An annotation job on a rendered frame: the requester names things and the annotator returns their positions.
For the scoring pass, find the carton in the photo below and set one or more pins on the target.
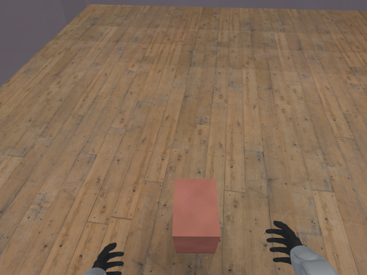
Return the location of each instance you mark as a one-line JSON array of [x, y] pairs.
[[196, 225]]

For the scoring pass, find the robot right forearm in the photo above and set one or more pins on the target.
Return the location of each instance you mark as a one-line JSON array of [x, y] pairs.
[[305, 261]]

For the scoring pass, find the robot left hand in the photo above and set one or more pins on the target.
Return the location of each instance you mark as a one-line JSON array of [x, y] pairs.
[[104, 256]]

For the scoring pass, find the robot right hand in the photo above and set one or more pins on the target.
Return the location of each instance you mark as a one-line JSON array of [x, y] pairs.
[[290, 240]]

